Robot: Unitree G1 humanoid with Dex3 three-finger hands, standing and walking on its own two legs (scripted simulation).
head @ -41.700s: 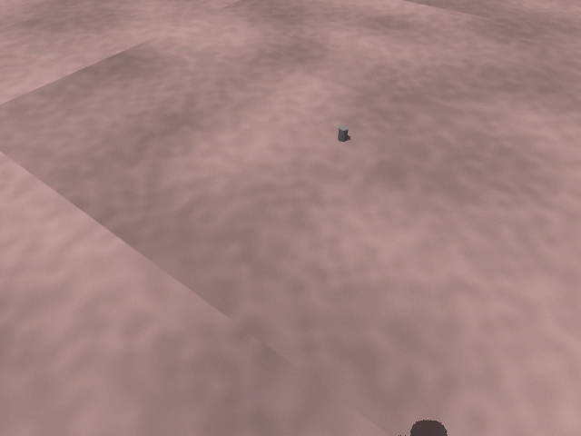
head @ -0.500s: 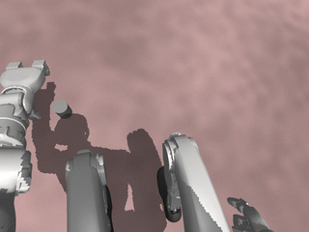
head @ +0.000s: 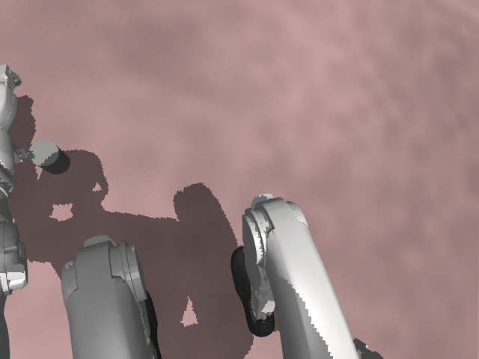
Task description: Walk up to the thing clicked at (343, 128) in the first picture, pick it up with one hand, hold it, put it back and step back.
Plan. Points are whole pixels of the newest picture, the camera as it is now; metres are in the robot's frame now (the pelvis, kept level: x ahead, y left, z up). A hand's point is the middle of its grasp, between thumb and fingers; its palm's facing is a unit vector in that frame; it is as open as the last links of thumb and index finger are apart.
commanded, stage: home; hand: left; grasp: from above
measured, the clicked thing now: (50, 158) +0.50 +0.26 -0.30
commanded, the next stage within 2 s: none
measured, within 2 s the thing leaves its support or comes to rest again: neither
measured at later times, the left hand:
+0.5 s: hand out of the picture +0.33 +0.25 +0.06, palm faces -0.15 -0.81 -0.56, open 7.5 cm
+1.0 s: hand out of the picture +0.25 +0.21 +0.27, palm faces +0.18 -0.96 -0.22, open 7.4 cm
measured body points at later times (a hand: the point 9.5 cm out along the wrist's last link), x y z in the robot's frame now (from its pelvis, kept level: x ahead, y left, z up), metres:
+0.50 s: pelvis +0.01 +0.00 +0.18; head +0.16 +0.05 +0.60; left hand +0.34 +0.29 +0.10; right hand +0.21 -0.25 +0.07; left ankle +0.07 +0.12 -0.30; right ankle +0.11 -0.13 -0.30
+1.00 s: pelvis +0.06 +0.00 +0.34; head +0.12 +0.03 +0.79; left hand +0.23 +0.26 +0.29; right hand +0.23 -0.22 +0.26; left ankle +0.07 +0.12 -0.30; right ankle +0.11 -0.13 -0.30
